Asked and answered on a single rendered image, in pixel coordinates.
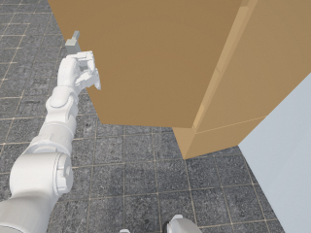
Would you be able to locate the handle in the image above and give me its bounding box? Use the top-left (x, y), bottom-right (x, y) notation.
top-left (65, 30), bottom-right (88, 72)

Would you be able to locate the robot left upper arm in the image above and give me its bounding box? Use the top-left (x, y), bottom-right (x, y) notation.
top-left (0, 151), bottom-right (74, 233)

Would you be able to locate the cupboard door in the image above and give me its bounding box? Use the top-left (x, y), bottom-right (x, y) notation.
top-left (48, 0), bottom-right (243, 128)

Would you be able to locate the robot right shin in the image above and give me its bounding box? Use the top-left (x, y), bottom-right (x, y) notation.
top-left (170, 215), bottom-right (183, 221)

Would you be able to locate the robot right thigh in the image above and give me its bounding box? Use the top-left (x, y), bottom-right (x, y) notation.
top-left (167, 217), bottom-right (202, 233)

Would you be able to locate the left robot hand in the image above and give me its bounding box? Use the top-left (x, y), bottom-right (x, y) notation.
top-left (57, 50), bottom-right (101, 96)

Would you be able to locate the left robot forearm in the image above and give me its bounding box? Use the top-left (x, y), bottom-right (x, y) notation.
top-left (9, 85), bottom-right (79, 194)

